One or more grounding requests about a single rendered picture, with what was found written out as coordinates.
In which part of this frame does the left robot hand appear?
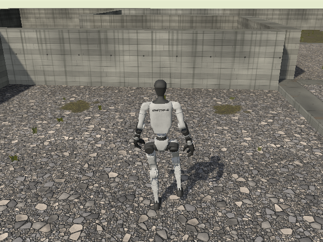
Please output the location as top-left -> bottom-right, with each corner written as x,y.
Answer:
133,138 -> 145,149

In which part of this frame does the left robot forearm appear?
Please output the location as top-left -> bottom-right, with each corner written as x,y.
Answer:
134,123 -> 142,140

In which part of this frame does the robot right foot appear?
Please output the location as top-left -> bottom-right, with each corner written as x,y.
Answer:
176,187 -> 183,197

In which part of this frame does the robot left upper arm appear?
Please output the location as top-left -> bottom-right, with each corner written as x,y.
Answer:
137,102 -> 150,130

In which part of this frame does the right robot hand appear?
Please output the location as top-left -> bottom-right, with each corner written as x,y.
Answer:
183,144 -> 195,157

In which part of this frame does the right robot forearm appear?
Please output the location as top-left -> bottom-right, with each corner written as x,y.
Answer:
181,122 -> 193,145

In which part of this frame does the robot left thigh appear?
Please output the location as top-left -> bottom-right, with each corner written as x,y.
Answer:
144,141 -> 159,178

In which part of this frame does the robot right upper arm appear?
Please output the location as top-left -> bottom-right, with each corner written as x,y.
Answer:
171,101 -> 186,130

